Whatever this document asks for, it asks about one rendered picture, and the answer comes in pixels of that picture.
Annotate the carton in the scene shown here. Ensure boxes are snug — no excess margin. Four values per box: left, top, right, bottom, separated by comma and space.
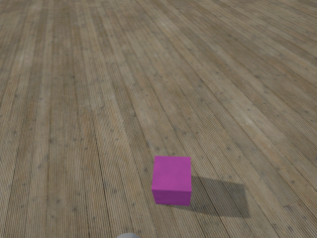
152, 156, 192, 206

